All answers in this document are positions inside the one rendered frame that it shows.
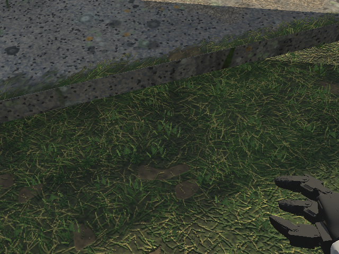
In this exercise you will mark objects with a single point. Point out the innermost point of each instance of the robot right hand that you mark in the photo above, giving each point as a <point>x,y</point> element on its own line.
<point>324,214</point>

